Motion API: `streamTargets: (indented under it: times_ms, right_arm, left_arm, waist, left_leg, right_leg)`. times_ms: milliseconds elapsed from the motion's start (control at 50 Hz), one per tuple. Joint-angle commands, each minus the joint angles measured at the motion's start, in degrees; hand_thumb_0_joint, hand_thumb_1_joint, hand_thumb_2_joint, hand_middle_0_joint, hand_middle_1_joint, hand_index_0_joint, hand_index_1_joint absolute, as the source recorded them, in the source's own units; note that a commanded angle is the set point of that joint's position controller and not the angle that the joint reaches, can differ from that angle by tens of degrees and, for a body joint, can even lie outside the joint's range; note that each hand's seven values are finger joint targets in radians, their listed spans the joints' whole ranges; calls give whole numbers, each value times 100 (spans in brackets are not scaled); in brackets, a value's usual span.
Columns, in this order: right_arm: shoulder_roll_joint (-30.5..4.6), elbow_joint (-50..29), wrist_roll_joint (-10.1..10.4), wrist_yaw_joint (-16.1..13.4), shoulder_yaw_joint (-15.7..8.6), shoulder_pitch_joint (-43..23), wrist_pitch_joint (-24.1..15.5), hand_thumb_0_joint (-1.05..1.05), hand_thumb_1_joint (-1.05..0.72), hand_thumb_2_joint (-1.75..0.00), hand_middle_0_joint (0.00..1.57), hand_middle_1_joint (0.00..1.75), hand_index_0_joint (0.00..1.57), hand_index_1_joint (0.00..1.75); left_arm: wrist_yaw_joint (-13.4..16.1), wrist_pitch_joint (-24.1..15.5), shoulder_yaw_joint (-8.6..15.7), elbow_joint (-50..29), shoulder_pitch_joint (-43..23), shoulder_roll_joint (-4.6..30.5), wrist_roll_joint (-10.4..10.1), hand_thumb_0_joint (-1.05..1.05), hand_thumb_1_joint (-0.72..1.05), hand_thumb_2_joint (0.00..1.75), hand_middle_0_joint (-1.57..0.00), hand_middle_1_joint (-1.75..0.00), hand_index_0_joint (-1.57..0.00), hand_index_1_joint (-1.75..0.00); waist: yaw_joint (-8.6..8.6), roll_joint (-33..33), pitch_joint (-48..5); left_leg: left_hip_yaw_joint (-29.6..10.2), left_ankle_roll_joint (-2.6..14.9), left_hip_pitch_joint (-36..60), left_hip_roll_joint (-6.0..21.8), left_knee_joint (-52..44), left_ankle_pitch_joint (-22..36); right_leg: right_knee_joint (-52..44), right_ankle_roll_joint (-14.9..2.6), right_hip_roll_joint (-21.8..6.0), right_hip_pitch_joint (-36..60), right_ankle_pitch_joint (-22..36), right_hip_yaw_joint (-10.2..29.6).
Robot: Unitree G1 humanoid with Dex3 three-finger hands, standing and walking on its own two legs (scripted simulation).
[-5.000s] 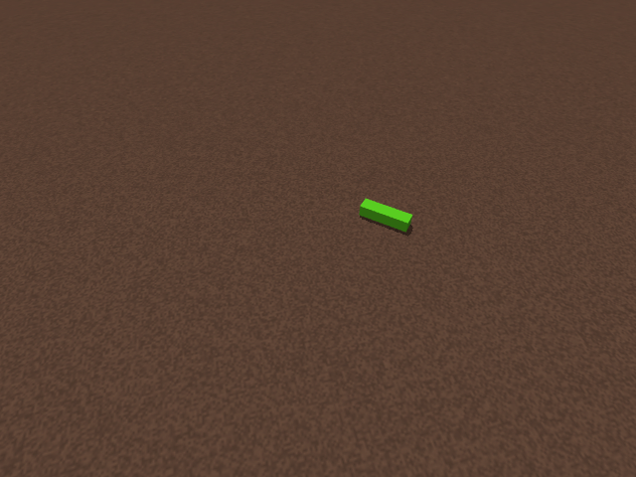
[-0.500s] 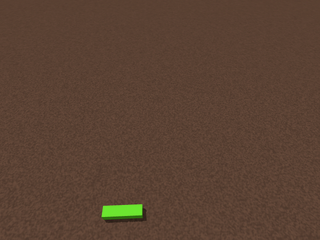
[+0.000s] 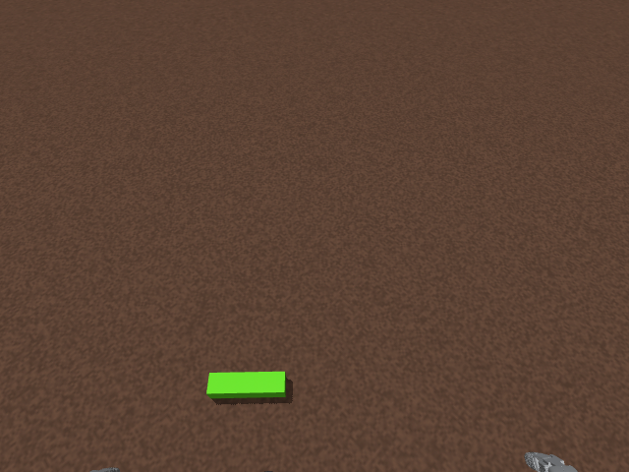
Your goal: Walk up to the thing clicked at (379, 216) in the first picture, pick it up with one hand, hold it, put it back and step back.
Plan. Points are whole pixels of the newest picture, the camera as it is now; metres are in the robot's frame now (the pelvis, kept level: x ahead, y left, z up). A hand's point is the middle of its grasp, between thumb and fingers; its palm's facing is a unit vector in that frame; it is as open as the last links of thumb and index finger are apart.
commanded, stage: walk up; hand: left
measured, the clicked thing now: (247, 384) +0.43 +0.22 -0.75
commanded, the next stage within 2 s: none
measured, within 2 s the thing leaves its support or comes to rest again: neither
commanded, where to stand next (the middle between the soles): +0.04 -0.01 m, yaw +0 degrees
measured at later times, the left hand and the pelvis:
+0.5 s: hand out of the picture -0.04 +0.24 -0.13, palm faces +0.14 -0.89 -0.42, open 7.4 cm; pelvis -0.05 -0.03 +0.00, yaw +6 degrees
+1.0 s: hand out of the picture +0.01 +0.29 -0.17, palm faces +0.02 -0.94 -0.34, open 7.4 cm; pelvis -0.03 +0.03 -0.01, yaw +2 degrees
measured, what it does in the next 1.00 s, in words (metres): steps on the spot: left foot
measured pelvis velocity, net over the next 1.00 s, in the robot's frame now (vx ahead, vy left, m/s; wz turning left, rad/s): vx -0.03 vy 0.03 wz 0.03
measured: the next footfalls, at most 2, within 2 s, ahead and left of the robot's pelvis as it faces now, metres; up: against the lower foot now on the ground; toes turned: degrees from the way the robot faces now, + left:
left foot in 0.66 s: +0.06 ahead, +0.13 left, +0.00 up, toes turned +7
right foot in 1.12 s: +0.01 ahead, -0.11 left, +0.00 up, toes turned +0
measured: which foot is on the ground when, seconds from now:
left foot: down 0.00-0.16, up 0.18-0.64, down 0.66-1.00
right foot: down 0.00-0.68, up 0.70-1.00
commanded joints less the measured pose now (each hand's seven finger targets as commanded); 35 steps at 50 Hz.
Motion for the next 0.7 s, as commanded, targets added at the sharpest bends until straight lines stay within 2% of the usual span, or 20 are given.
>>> streamTargets:
  times_ms: [0, 40, 80, 100, 120, 140, 180, 220, 260, 280, 340, 380, 460, 520, 560, 600, 620, 640, 660, 680]
  right_arm:
    - [-1841, -615, -27, -170, -466, -24, 24, 0, -90, -90, 20, 30, 20, 30]
    - [-1872, -863, -129, -179, -524, -229, 77, 0, -90, -90, 20, 30, 20, 30]
    - [-1741, -1149, -171, -167, -549, -603, 164, 0, -90, -90, 20, 30, 20, 30]
    - [-1533, -1216, -142, -158, -482, -705, 195, 0, -90, -90, 20, 30, 20, 30]
    - [-1222, -1254, -51, -163, -390, -581, 195, 0, -90, -90, 20, 30, 20, 30]
    - [-989, -1271, -23, -205, -315, -498, 194, 0, -90, -90, 20, 30, 20, 30]
    - [-1133, -1194, -81, -205, -380, 151, 209, 0, -90, -90, 20, 30, 20, 30]
    - [-1263, -1101, -46, -138, -413, 145, 191, 0, -90, -90, 20, 30, 20, 30]
    - [-1316, -1062, -74, -30, -409, 342, 212, 0, -90, -90, 20, 30, 20, 30]
    - [-1333, -1109, -160, 23, -390, 336, 230, 0, -90, -90, 20, 30, 20, 30]
    - [-1523, -1553, -340, 215, -503, -106, 192, 0, -90, -90, 20, 30, 20, 30]
    - [-1525, -1540, -270, 240, -505, -211, 110, 0, -90, -90, 20, 30, 20, 30]
    - [-1313, -1501, -225, 343, -465, 97, -23, 0, -90, -90, 20, 30, 20, 30]
    - [-1236, -1488, -183, 414, -496, 401, -109, 0, -90, -90, 20, 30, 20, 30]
    - [-1223, -1340, -150, 351, -518, 688, -147, 0, -90, -90, 20, 30, 20, 30]
    - [-1143, -1109, -127, 219, -537, 1165, -175, 0, -90, -90, 20, 30, 20, 30]
    - [-1246, -1086, -130, 145, -568, 1383, -195, 0, -90, -90, 20, 30, 20, 30]
    - [-1438, -1147, -201, 71, -575, 1405, -223, 0, -90, -90, 20, 30, 20, 30]
    - [-1642, -1330, -243, 17, -506, 1156, -278, 0, -90, -90, 20, 30, 20, 30]
    - [-1917, -1426, -161, 5, -561, 846, -254, 0, -90, -90, 20, 30, 20, 30]
  left_arm:
    - [23, 133, 282, -504, 461, 1004, 38, 0, 90, 90, -20, -30, -20, -30]
    - [-18, 218, 323, -579, 761, 981, 65, 0, 90, 90, -20, -30, -20, -30]
    - [-33, 207, 349, -561, 1208, 964, 53, 0, 90, 90, -20, -30, -20, -30]
    - [-17, 158, 371, -610, 1209, 1010, 89, 0, 90, 90, -20, -30, -20, -30]
    - [20, 76, 459, -741, 991, 1392, 173, 0, 90, 90, -20, -30, -20, -30]
    - [56, 6, 560, -917, 643, 1758, 232, 0, 90, 90, -20, -30, -20, -30]
    - [95, -124, 513, -1197, 279, 1756, 314, 0, 90, 90, -20, -30, -20, -30]
    - [139, -252, 469, -1206, 216, 1552, 275, 0, 90, 90, -20, -30, -20, -30]
    - [226, -426, 458, -1106, 447, 1478, 260, 0, 90, 90, -20, -30, -20, -30]
    - [261, -479, 464, -1081, 763, 1440, 261, 0, 90, 90, -20, -30, -20, -30]
    - [255, -616, 649, -1092, 1707, 1738, 212, 0, 90, 90, -20, -30, -20, -30]
    - [219, -681, 636, -1128, 1839, 1600, 172, 0, 90, 90, -20, -30, -20, -30]
    - [98, -722, 616, -1321, 1759, 1559, 178, 0, 90, 90, -20, -30, -20, -30]
    - [-22, -678, 578, -1563, 1420, 1597, 238, 0, 90, 90, -20, -30, -20, -30]
    - [-29, -584, 520, -1620, 1208, 1538, 224, 0, 90, 90, -20, -30, -20, -30]
    - [-16, -450, 383, -1665, 955, 1264, 144, 0, 90, 90, -20, -30, -20, -30]
    - [-13, -404, 260, -1662, 1084, 990, 120, 0, 90, 90, -20, -30, -20, -30]
    - [3, -363, 124, -1615, 1300, 664, 48, 0, 90, 90, -20, -30, -20, -30]
    - [24, -316, 62, -1579, 1536, 559, -7, 0, 90, 90, -20, -30, -20, -30]
    - [101, -231, 205, -1310, 1723, 1140, -16, 0, 90, 90, -20, -30, -20, -30]
  waist:
    - [-36, 1053, -1476]
    - [66, 1288, -1496]
    - [379, 1252, -1505]
    - [511, 755, -1328]
    - [447, -551, -1056]
    - [382, -1352, -739]
    - [114, -899, -837]
    - [72, -685, -814]
    - [33, -321, -1058]
    - [141, -207, -1228]
    - [543, -334, -979]
    - [681, -542, -453]
    - [471, -941, -11]
    - [275, -1125, -7]
    - [159, -952, -39]
    - [-165, -467, -291]
    - [-293, 6, -603]
    - [-318, 961, -766]
    - [-128, 1356, -809]
    - [-126, 953, -763]
  left_leg:
    - [-1330, 1220, 216, 1566, -364, 1908]
    - [-1425, 1433, -195, 1732, -410, 1153]
    - [-985, 1171, -262, 1406, 430, 1576]
    - [-651, 822, -311, 876, 1082, 1262]
    - [-251, 438, -690, -44, 2074, 291]
    - [-266, 232, -1438, -847, 2737, -2387]
    - [-782, 273, -1193, -609, 3679, -2852]
    - [-1017, 246, -1053, -461, 3830, -2208]
    - [-1066, 176, -1591, -465, 3640, -1564]
    - [-1043, 201, -1917, -454, 3566, -1542]
    - [-1151, 188, -2855, -175, 3261, -1681]
    - [-1082, 160, -2907, -228, 2977, -1552]
    - [-414, 102, -1861, -180, 2171, -1634]
    - [90, 153, -680, -108, 1520, -1410]
    - [323, 89, 1, -167, 1152, -911]
    - [423, 89, 1251, -282, 647, -144]
    - [191, 183, 1808, -157, 408, -72]
    - [-892, 345, 1627, 623, -324, -648]
    - [-2653, 703, 1167, 1640, -828, -978]
    - [-2787, 1097, 243, 1870, -1016, -2153]
  right_leg:
    - [1732, -283, 147, 99, -791, 83]
    - [2273, -326, 140, 21, -1557, 220]
    - [1556, -454, -18, 113, -845, 243]
    - [611, -490, -251, -63, 62, 472]
    - [-485, -552, -957, -222, 1233, 1479]
    - [-851, -867, -1542, -128, 2014, 2248]
    - [-638, -1467, -1952, -522, 2292, 2357]
    - [-514, -1227, -1604, -482, 1999, 2019]
    - [-283, -878, -1276, 831, 1617, 1658]
    - [-289, -846, -1301, 1509, 1407, 1659]
    - [-774, -1286, -1865, 2535, -397, 2448]
    - [-1047, -1011, -1738, 2383, -356, 2238]
    - [-1257, -1106, -1344, 1336, 217, 1273]
    - [-1289, -1118, -1087, 209, -639, 670]
    - [-903, -1063, -955, -410, -531, 393]
    - [-53, -896, -821, -1323, -93, 127]
    - [583, -693, -628, -1498, -46, -1]
    - [1417, -466, -218, -1478, -585, -99]
    - [2077, -242, 332, -1571, -1742, 397]
    - [2505, -308, 104, -942, -1963, 804]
